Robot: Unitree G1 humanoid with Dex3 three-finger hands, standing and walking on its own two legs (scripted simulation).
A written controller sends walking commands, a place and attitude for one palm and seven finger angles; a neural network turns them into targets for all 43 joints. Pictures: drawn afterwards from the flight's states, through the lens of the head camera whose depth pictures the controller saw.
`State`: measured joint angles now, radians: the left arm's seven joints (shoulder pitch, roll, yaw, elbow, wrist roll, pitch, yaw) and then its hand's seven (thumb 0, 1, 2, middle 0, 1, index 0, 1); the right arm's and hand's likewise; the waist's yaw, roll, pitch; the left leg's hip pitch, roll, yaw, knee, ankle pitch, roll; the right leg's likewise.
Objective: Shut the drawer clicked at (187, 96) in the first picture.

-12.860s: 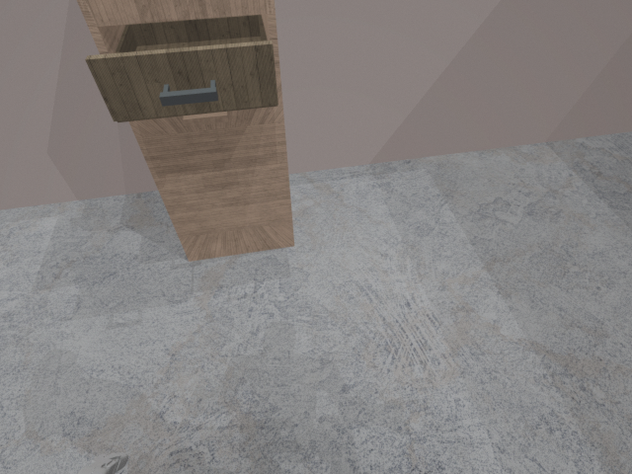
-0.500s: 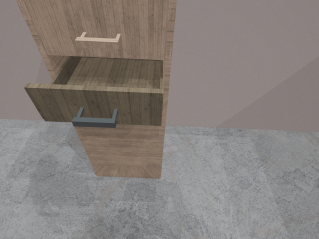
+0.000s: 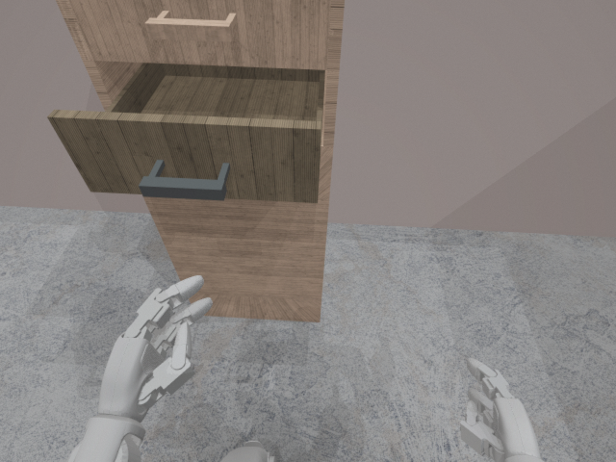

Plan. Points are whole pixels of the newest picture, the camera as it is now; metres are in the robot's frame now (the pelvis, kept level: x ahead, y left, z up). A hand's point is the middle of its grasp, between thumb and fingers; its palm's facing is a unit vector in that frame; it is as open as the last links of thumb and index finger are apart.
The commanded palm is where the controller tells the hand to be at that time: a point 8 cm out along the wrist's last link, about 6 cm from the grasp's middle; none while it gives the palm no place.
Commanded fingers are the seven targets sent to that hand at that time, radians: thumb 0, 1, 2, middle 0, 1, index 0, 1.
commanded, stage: raise the hand and make a fist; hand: left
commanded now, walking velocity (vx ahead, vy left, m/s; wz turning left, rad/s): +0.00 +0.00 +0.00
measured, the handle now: (187, 178) +0.48 +0.21 +0.11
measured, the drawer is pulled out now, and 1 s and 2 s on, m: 0.17 0.17 0.17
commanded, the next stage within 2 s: bring the fist close to the handle in 1.58 s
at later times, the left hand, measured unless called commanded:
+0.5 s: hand (164, 311) +0.26 +0.18 +0.10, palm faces +0.00 -1.00 -0.04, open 3.9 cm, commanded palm +0.22 +0.23 +0.11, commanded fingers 0.00 0.90 0.90 -1.04 -1.21 -1.04 -1.21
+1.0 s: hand (146, 267) +0.27 +0.18 +0.17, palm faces -0.01 -1.00 -0.04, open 3.1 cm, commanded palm +0.25 +0.23 +0.18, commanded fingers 0.00 0.90 0.90 -1.40 -1.60 -1.40 -1.60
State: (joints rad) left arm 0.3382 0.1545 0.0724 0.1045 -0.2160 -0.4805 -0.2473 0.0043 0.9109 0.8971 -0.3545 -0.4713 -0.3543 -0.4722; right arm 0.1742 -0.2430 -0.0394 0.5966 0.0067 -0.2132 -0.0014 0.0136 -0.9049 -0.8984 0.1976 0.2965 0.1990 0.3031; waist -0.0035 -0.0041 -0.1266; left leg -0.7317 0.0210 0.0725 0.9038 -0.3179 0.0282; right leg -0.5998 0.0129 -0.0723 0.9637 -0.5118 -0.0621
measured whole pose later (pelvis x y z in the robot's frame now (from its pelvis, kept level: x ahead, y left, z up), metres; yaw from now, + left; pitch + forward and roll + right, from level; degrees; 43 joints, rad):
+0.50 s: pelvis +0.02 +0.00 +0.02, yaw +0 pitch +6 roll +0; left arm 0.28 0.24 0.18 0.01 -0.29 -0.23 -0.24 0.02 0.90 0.90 -0.85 -1.00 -0.85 -1.01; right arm 0.32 -0.24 0.03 0.59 0.03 -0.18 -0.05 0.02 -0.90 -0.90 0.20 0.30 0.20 0.30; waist -0.01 0.04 -0.07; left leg -0.58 0.04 0.06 0.78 -0.31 0.01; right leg -0.43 0.04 -0.08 0.79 -0.46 -0.05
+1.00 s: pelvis +0.02 +0.02 +0.04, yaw +1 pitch +0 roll -1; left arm 0.18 0.23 0.08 -0.22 -0.24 0.02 -0.15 0.02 0.89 0.90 -1.33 -1.53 -1.33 -1.53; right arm 0.19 -0.21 0.08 0.54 0.04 -0.17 -0.04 0.02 -0.90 -0.90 0.20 0.30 0.20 0.30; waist 0.04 0.04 -0.05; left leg -0.40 0.00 0.05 0.64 -0.25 0.05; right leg -0.23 0.02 -0.08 0.61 -0.39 -0.03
